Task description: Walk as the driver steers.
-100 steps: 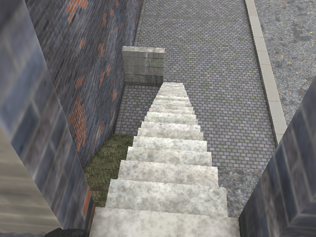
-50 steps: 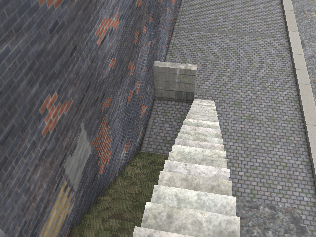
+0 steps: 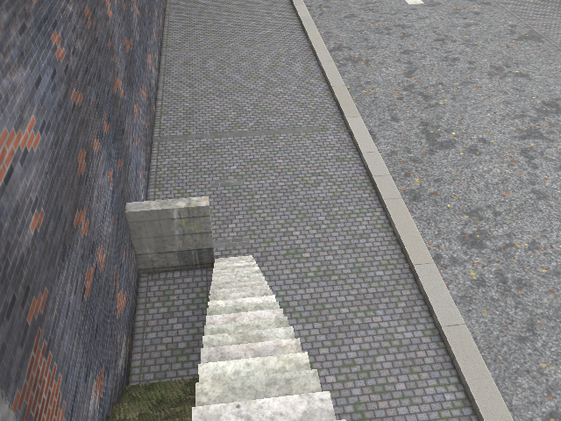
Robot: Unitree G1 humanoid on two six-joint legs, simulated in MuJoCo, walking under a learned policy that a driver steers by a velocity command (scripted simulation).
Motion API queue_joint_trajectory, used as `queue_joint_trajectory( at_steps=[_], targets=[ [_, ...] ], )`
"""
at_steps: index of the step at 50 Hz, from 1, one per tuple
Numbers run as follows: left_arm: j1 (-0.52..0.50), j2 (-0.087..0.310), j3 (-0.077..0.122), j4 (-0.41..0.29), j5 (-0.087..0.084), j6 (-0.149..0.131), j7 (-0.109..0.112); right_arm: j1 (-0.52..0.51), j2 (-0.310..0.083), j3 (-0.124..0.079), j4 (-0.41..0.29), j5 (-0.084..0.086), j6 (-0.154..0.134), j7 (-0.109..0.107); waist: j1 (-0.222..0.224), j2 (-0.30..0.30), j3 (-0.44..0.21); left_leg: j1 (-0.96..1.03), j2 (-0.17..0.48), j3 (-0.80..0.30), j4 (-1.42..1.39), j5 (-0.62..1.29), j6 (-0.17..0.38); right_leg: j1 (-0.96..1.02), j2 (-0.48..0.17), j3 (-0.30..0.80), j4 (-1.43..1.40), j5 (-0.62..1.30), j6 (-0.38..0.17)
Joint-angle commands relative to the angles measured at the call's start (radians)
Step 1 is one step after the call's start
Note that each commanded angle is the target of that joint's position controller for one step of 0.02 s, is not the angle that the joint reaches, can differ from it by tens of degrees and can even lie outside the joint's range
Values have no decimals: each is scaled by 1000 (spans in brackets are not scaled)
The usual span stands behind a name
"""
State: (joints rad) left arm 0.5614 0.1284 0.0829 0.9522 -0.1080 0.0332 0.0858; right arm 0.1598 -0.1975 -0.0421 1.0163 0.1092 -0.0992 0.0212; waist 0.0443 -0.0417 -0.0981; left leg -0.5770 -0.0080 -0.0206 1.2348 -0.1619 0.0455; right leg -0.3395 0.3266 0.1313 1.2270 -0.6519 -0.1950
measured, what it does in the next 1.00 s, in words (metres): goes down: right foot, then left foot 0.20 m lower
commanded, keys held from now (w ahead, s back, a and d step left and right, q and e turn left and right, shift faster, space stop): w+e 0.08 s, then w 0.18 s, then w+q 0.74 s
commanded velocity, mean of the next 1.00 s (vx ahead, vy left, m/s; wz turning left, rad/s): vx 0.50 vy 0.00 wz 0.13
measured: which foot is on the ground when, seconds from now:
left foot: down 0.00-0.12, up 0.14-0.36, down 0.38-0.68, up 0.70-0.78, down 0.80-1.00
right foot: down 0.00-0.02, up 0.04-0.10, down 0.12-0.36, up 0.38-0.58, down 0.60-0.92, up 0.94-1.00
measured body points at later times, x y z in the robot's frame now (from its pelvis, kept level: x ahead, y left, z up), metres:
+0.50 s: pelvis +0.16 -0.03 -0.15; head +0.18 -0.02 +0.30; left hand +0.31 +0.21 -0.28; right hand +0.13 -0.30 -0.28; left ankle +0.16 +0.09 -0.83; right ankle +0.25 -0.16 -0.74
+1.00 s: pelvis +0.37 -0.07 -0.22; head +0.37 -0.04 +0.23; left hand +0.30 +0.17 -0.39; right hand +0.55 -0.36 -0.29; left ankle +0.28 +0.02 -0.83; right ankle +0.36 -0.21 -0.84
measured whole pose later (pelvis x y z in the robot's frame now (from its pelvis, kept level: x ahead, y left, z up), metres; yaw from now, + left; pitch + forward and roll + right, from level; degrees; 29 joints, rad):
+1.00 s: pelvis +0.37 -0.07 -0.22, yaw +11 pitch +3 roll +0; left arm 0.42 0.26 0.06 1.01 -0.10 -0.06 -0.04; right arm 0.23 -0.32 -0.12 0.80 0.10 -0.05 -0.04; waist 0.01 -0.10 -0.04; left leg -0.53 -0.12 -0.08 1.36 -0.76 0.03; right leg -0.61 -0.05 0.01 1.35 -0.45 0.02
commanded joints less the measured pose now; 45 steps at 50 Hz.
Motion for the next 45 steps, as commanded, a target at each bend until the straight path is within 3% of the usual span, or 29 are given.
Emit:
queue_joint_trajectory(
  at_steps=[1,3,5,6,7,8,10,11,15,17,18,19,21,22,23,25,26,27,28,30,31,33,34,35,37,39,41,42,45],
  targets=[
    [-292,233,43,-270,-16,33,-9,343,-119,-7,37,-30,-47,13,-276,486,57,457,246,-422,-626,-114,275,-581,-26,11,296,681,206],
    [-514,197,18,-422,8,63,-34,63,-67,35,-93,-16,-99,-31,-180,349,291,241,406,-697,-561,-192,235,-781,-197,270,244,-247,124],
    [-183,114,4,-308,55,52,-43,-39,-99,45,-101,-4,-92,-42,70,-3,225,-257,247,-353,-201,-295,72,-188,-306,206,-31,186,87],
    [-87,82,-6,-268,94,39,-45,69,-183,13,-69,1,-67,-18,48,12,91,-251,81,-70,-177,-135,-6,-44,-301,169,-162,150,43],
    [37,182,34,-163,3,34,-47,43,-121,19,-101,1,-61,-11,62,117,127,-359,79,-5,24,-463,-47,40,-325,110,-252,466,109],
    [-41,319,59,-177,-12,22,-32,-1,-125,28,-181,2,-36,21,32,-263,167,-418,-5,128,99,-300,-58,26,-346,290,-456,96,135],
    [-73,232,28,-155,52,19,-6,-67,-254,-22,-153,-58,-1,40,138,-341,268,-496,19,15,111,-246,-25,7,-337,275,-377,-13,122],
    [-134,214,11,-167,78,24,1,-26,-286,-43,-135,-58,26,56,110,-284,285,-315,-23,67,-67,-68,-22,-191,-275,187,-365,-36,121],
    [-231,230,-28,-209,42,10,-31,-26,-249,-51,-117,-11,32,62,79,-129,179,-33,-22,19,-452,275,-21,-141,-270,97,-190,-1,126],
    [-479,200,-69,-262,27,15,-30,227,-221,-58,-64,-11,24,66,-121,-156,92,496,40,-1,-634,464,38,-412,-255,6,1,228,86],
    [-622,241,-67,-281,1,30,-32,540,-182,-54,31,-28,25,78,-327,-35,-21,877,89,8,-519,516,105,-640,-216,-65,358,445,107],
    [-674,196,-79,-292,-24,41,-29,610,-79,-12,11,-50,24,80,-418,226,29,909,184,-131,-647,353,148,-828,-115,-112,764,86,122],
    [-564,200,-65,-375,1,54,-48,455,-37,60,-76,-53,36,76,-201,467,111,790,271,-203,-413,726,113,-1058,-187,49,711,-101,81],
    [-387,301,-24,-267,25,52,-57,509,-91,31,-72,-55,65,54,-178,370,2,699,258,-208,-429,441,112,-953,-247,40,563,10,65],
    [-427,390,17,-259,58,61,-101,404,-146,21,-120,-52,79,35,-116,209,130,357,168,-112,-581,275,94,-735,-254,-106,94,225,81],
    [-311,360,23,-162,46,78,-129,165,-379,-31,-177,-135,78,7,-18,454,15,-138,284,-438,-776,21,203,-18,-303,-110,43,785,195],
    [-212,353,34,-112,23,75,-117,134,-324,-19,-171,-100,68,-19,18,459,20,-95,317,-493,-707,155,235,-8,-323,-56,106,655,219],
    [-234,379,51,-65,-15,70,-106,164,-186,2,-159,-48,52,-41,-42,375,144,22,272,-492,-465,-152,205,-251,-401,161,-57,658,204],
    [-460,384,50,-120,3,60,-105,225,-141,23,-176,-47,39,-30,-118,169,214,193,197,-374,-368,-315,193,-492,-321,-22,-245,797,204],
    [-697,243,13,-170,57,-1,-130,342,-239,-20,-142,-66,64,-90,-244,135,236,292,169,-519,-373,-349,223,-593,-310,-24,-338,688,193],
    [-699,221,2,-193,36,-29,-142,346,-203,-9,-171,-79,65,-90,-274,87,222,251,99,-461,-307,-340,208,-548,-291,-21,-439,661,201],
    [-459,174,13,-100,-17,-74,-165,321,-149,10,-162,-41,101,-63,-149,-116,152,-85,-38,-169,-22,-468,103,-128,-255,-40,-559,710,219],
    [-323,245,42,-48,-22,-79,-168,304,-167,9,-187,-30,122,-38,-91,-304,109,-261,-92,-81,100,-515,70,70,-348,53,-584,574,225],
    [-215,263,52,-55,-10,-83,-164,232,-217,-4,-210,-20,126,-17,-10,-321,35,-351,-104,-51,113,-479,45,228,-445,155,-594,271,202],
    [-105,260,36,-67,51,-80,-161,-53,-216,-13,-286,2,110,-17,160,-262,47,-488,-97,-63,165,-388,5,297,-575,253,-582,108,97],
    [-169,221,18,-84,69,-70,-127,-29,-172,-27,-242,-17,110,-25,96,-149,78,-377,-30,-96,-1,-277,-42,114,-609,243,-455,130,49],
    [-246,111,-23,-85,48,-79,-100,116,-150,-62,-164,28,130,-39,8,-48,120,-212,3,-125,-276,96,-72,-85,-541,-34,-63,-114,89],
    [-219,116,-38,-88,38,-93,-111,140,-155,-75,-167,22,143,-45,-39,202,124,-307,-78,-133,-381,-69,-96,-10,-446,-171,-73,-82,143],
    [-241,129,-37,-79,19,-120,-105,126,-159,-101,-207,6,146,-79,-67,250,157,-84,-67,-151,-322,-212,-111,-234,-418,-181,76,41,172]
  ],
)
Next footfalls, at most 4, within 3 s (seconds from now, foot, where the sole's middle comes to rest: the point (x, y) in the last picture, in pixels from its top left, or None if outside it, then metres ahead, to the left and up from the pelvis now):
0.12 right None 0.07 -0.08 -0.67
0.38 left None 0.20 0.09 -0.87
0.60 right None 0.35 -0.22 -0.88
0.80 left None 0.31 0.02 -0.88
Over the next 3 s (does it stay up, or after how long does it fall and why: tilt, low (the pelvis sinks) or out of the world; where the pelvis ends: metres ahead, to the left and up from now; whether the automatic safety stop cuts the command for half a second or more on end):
stays up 0.90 0.13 -0.67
